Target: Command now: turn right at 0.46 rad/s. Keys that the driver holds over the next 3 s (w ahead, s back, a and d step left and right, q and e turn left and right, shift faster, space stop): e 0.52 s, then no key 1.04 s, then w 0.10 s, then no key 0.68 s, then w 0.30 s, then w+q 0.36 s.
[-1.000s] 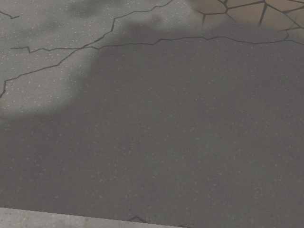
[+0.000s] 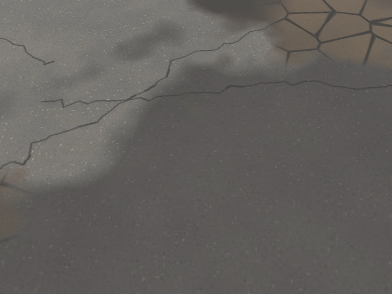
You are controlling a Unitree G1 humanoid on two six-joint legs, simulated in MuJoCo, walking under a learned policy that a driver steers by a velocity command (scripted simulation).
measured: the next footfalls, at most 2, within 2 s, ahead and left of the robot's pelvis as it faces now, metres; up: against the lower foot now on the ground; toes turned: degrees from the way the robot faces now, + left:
left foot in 0.38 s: +0.07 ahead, +0.14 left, +0.00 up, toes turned -19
right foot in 0.76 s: -0.03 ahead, -0.11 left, +0.00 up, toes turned -22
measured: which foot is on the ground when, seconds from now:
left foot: up 0.00-0.36, down 0.38-0.78, up 0.80-1.00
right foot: down 0.00-0.38, up 0.40-0.74, down 0.76-1.00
